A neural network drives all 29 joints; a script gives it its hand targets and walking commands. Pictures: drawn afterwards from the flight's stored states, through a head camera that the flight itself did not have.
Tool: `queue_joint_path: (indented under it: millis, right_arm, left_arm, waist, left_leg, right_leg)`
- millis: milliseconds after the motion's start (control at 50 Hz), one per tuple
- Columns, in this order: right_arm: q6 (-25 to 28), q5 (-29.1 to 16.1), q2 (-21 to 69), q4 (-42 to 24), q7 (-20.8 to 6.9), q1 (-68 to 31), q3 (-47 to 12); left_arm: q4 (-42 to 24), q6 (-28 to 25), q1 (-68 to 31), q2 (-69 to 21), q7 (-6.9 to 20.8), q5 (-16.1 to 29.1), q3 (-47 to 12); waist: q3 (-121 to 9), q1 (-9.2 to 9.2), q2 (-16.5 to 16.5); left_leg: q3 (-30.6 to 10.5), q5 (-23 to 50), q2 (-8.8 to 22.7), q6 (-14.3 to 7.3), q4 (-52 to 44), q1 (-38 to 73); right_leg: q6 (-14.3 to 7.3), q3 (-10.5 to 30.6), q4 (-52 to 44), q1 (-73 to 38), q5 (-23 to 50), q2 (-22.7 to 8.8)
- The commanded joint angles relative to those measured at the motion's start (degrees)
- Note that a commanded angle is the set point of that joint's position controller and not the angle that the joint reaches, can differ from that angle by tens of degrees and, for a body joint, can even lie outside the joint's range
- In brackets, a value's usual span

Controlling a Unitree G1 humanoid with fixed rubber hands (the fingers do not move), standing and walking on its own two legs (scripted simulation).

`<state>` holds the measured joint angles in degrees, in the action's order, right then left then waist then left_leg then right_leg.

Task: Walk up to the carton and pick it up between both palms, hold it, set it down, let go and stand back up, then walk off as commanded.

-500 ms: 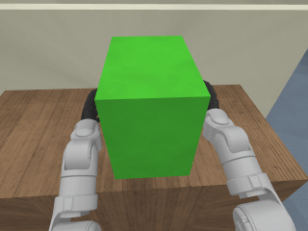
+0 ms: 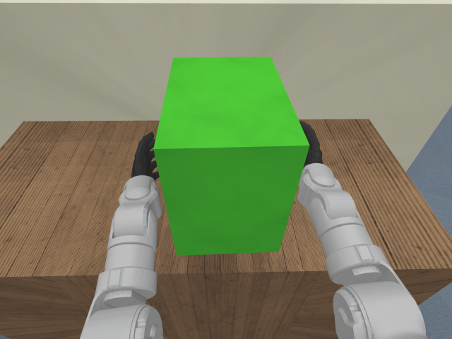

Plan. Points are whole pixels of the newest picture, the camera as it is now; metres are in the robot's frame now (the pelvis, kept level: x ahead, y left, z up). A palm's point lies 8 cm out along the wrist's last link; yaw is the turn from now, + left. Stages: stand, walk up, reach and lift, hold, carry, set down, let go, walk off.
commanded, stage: set down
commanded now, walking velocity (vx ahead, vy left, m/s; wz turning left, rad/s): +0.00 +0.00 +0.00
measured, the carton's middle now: (225, 153) +0.47 +0.00 +0.10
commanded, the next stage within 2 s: none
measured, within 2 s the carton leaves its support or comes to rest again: neither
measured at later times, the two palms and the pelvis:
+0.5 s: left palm (149, 191) +0.38 +0.15 +0.09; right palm (304, 177) +0.41 -0.15 +0.09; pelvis +0.01 +0.00 +0.00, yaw +0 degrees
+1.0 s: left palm (150, 199) +0.38 +0.15 +0.06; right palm (298, 178) +0.42 -0.14 +0.07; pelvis +0.01 -0.01 +0.00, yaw +0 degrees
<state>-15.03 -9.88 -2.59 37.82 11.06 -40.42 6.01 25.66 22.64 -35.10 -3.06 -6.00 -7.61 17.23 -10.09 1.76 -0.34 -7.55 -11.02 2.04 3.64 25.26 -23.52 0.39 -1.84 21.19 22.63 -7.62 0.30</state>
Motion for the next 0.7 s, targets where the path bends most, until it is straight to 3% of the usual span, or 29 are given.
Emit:
queue_joint_path:
  millis: [0,20,80,120,140,160,180,220,240,260,280,300,340,360,380,420,440,460,500,520,560,580,600,620,660,680]
  right_arm:
    - [12.81,-1.12,38.93,-14.41,-10.33,-48.83,-24.13]
    - [13.52,-2.02,38.69,-15.68,-10.52,-48.61,-25.01]
    - [14.71,-0.63,37.41,-13.62,-10.48,-43.32,-25.65]
    - [15.04,0.62,36.95,-12.88,-10.62,-43.38,-23.1]
    - [15.07,0.73,36.52,-11.88,-10.46,-42.19,-23.83]
    - [14.69,0.81,36.72,-10.24,-10.49,-41.13,-23.13]
    - [14.7,1.41,35.46,-7.7,-10.79,-39.2,-23.01]
    - [14.93,1.68,36.52,-6.41,-11.46,-40.3,-23.3]
    - [15.2,1.05,36.55,-8.16,-11.52,-42.09,-23.39]
    - [15.34,1.79,35.31,-6.57,-11.85,-41.42,-21.46]
    - [15.56,1.92,34.56,-8.12,-12.17,-43.59,-20.77]
    - [16.14,3.58,34.8,-4.54,-12.49,-44.03,-19.46]
    - [15.98,4.68,34.12,-1.21,-13.55,-42.03,-17.12]
    - [16.72,5.06,35.09,-2.73,-13.79,-44.65,-17.56]
    - [17.72,4.61,35.08,-4.6,-14.25,-46.27,-18.15]
    - [19.36,3.65,37.79,-5.72,-14.52,-47.89,-19.8]
    - [19.52,4.87,36.17,-5.14,-14.57,-47.62,-18.3]
    - [19.64,4.93,36.05,-4.56,-14.8,-49.05,-17.39]
    - [19.64,6.41,35.73,-3.52,-15.11,-46.56,-17.97]
    - [19.65,6.68,35.68,-2.73,-15.11,-48.28,-17.02]
    - [19.55,8.46,33.61,1.93,-15.8,-46.66,-13.4]
    - [19.58,8.19,34.02,2.5,-16.21,-46.9,-13.98]
    - [19.83,8.91,34.3,1.56,-16.18,-46.71,-13.14]
    - [20.83,8.35,35.43,2.15,-16.29,-47.6,-14.51]
    - [20.94,9.64,34.23,7.55,-16.41,-45.46,-12.49]
    - [21.05,9.83,33.95,7.55,-16.53,-45.91,-12.14]
  left_arm:
    - [-13.94,-8.19,-46.76,-44.53,3.79,1.98,-31.75]
    - [-16.36,-8.62,-45.66,-45.88,2.99,1.87,-33.85]
    - [-19.27,-10.15,-45.23,-46.23,1.67,2.3,-37.72]
    - [-15.43,-9.9,-43.79,-45.84,1.61,2.59,-36.4]
    - [-14.1,-10.13,-43.81,-44.53,1.75,1.82,-36.06]
    - [-14.38,-10.07,-43.18,-42.73,1.81,1.14,-34.28]
    - [-13.75,-9.92,-41.62,-43.54,1.64,0.97,-34.19]
    - [-12.64,-10.03,-41.76,-44.06,1.59,0.11,-33.11]
    - [-10.23,-9.45,-39.12,-42.44,2.1,-1.6,-30.18]
    - [-9.63,-8.98,-39.29,-42.21,1.84,-1.83,-29.77]
    - [-8.36,-9.35,-40.21,-42.49,1.74,-0.82,-29.22]
    - [-7.51,-10.24,-42.54,-43.87,1.71,-0.41,-31.17]
    - [-6.26,-10.69,-43.55,-42.49,1.24,-1.2,-28.19]
    - [-5.59,-10.98,-43.17,-42.1,1.24,-1.67,-26.67]
    - [-7.39,-11.85,-44.21,-43.43,0.7,-1.23,-29.28]
    - [-7.35,-13.45,-44.71,-45.33,-0.23,-1.74,-29.76]
    - [-6.32,-14.13,-46.67,-44.59,-0.55,-1.59,-29.06]
    - [-5.22,-14.44,-45.91,-44.39,-0.92,-1.12,-28.11]
    - [-5.4,-15.6,-45.56,-44.73,-1.21,-1.55,-27.97]
    - [-2.96,-15.64,-45.33,-43.26,-1.09,-2.43,-26.15]
    - [1.28,-15.43,-44.24,-42.18,-1.09,-3.67,-24.43]
    - [0.43,-15.69,-44.88,-41.77,-1.07,-3.21,-23.77]
    - [-0.05,-16.01,-45.43,-42.65,-1.16,-2.42,-24.88]
    - [-1.33,-17.28,-47.89,-43.75,-1.36,-1.92,-26.38]
    - [-1.67,-18.29,-49.89,-43.99,-1.76,-2.49,-26.12]
    - [0.22,-18.17,-48.57,-43.91,-1.74,-3.07,-24.86]
  waist:
    - [-36.53,-0.63,-4.8]
    - [-37.63,-1.05,-7.38]
    - [-38.34,1.0,-8.01]
    - [-36.7,1.39,-4.7]
    - [-34.72,1.17,-5.91]
    - [-32.51,-0.36,-5.21]
    - [-31.81,0.32,-5.26]
    - [-30.55,-0.88,-4.68]
    - [-28.77,-3.4,-3.9]
    - [-28.6,-1.91,-4.92]
    - [-29.84,-2.12,-3.09]
    - [-27.99,-1.32,-3.51]
    - [-26.28,-1.86,-3.26]
    - [-26.7,-3.64,-2.86]
    - [-30.09,-3.24,-5.07]
    - [-34.15,-5.34,-5.13]
    - [-34.96,-4.32,-5.39]
    - [-33.49,-4.86,-3.43]
    - [-32.84,-5.16,-3.48]
    - [-30.09,-6.17,-2.27]
    - [-27.18,-5.51,-3.76]
    - [-27.06,-7.09,-3.06]
    - [-28.12,-5.82,-2.52]
    - [-32.8,-5.88,-4.07]
    - [-32.52,-4.64,-5.88]
    - [-29.38,-5.76,-4.83]
  left_leg:
    - [3.94,28.44,-3.47,1.7,0.67,27.41]
    - [3.78,31.22,-3.3,2.58,1.43,29.22]
    - [3.17,35.25,-2.69,3.78,2.85,31.52]
    - [3.54,33.61,-2.56,3.22,2.46,29.82]
    - [4.11,32.16,-2.75,3.21,2.07,28.25]
    - [4.79,29.96,-2.9,2.85,1.2,27.62]
    - [3.95,29.37,-2.73,2.7,1.19,28.1]
    - [5.05,28.75,-2.73,2.25,0.62,28.6]
    - [5.81,25.86,-2.96,1.6,-0.63,25.36]
    - [5.76,24.69,-3.11,1.59,-0.94,25.39]
    - [5.8,23.27,-2.87,1.22,-1.39,24.95]
    - [5.52,20.66,-2.2,1.31,-2.03,24.04]
    - [5.65,17.35,-2.13,1.23,-3.17,23.12]
    - [5.96,18.45,-1.96,0.91,-2.61,23.65]
    - [5.62,20.66,-2.33,1.63,-1.85,24.09]
    - [6.17,23.31,-2.45,1.59,-1.06,23.18]
    - [5.89,22.69,-1.86,1.45,-0.77,23.04]
    - [6.03,21.8,-1.92,1.09,-1.1,22.41]
    - [5.68,21.91,-1.51,1.13,-1.56,21.87]
    - [5.93,19.75,-1.73,0.71,-1.96,20.19]
    - [6.64,15.25,-1.77,0.82,-3.33,19.1]
    - [6.65,15.99,-1.35,0.56,-3.46,18.87]
    - [7.13,15.96,-1.41,0.47,-3.45,19.49]
    - [7.2,19.63,-1.51,1.4,-2.01,20.7]
    - [7.44,22.8,-1.11,2.12,-0.96,21.12]
    - [6.61,22.12,-0.71,1.9,-1.48,20.2]
  right_leg:
    - [0.08,-3.67,-2.34,-25.93,19.49,5.88]
    - [-0.35,-3.77,-2.22,-24.18,19.77,6.25]
    - [-0.64,-4.49,-2.78,-22.06,21.15,6.66]
    - [-0.48,-4.36,-3.06,-21.56,20.24,6.33]
    - [0.08,-3.92,-3.05,-22.48,20.12,5.61]
    - [0.37,-3.75,-3.28,-22.33,18.45,5.49]
    - [-0.09,-3.58,-3.7,-21.03,17.03,5.75]
    - [0.12,-3.8,-3.84,-20.28,15.62,5.66]
    - [0.47,-2.99,-3.86,-21.45,14.69,5.03]
    - [0.32,-3.19,-4.41,-20.87,13.62,5.11]
    - [0.43,-3.27,-4.43,-20.16,12.39,5.16]
    - [0.2,-4.17,-4.31,-18.08,9.54,5.0]
    - [-0.13,-4.14,-4.68,-17.05,7.19,5.07]
    - [-0.35,-3.67,-4.02,-16.31,8.56,4.91]
    - [-0.27,-3.64,-4.11,-16.81,9.63,4.92]
    - [-0.21,-3.56,-3.05,-18.7,13.45,5.0]
    - [-0.24,-3.75,-2.92,-16.76,12.31,4.87]
    - [-0.34,-3.52,-3.27,-15.96,11.03,5.03]
    - [-0.29,-4.17,-2.76,-17.12,11.16,5.08]
    - [-0.22,-3.59,-3.2,-17.18,9.7,4.89]
    - [-0.41,-3.67,-3.97,-14.69,5.19,4.56]
    - [-0.63,-3.57,-3.48,-14.89,5.66,4.62]
    - [-0.58,-3.73,-3.62,-14.61,6.1,4.6]
    - [-0.7,-4.09,-2.55,-14.22,9.08,4.99]
    - [-0.87,-4.1,-2.52,-13.89,11.29,4.74]
    - [-0.9,-4.07,-2.67,-13.52,9.25,4.95]
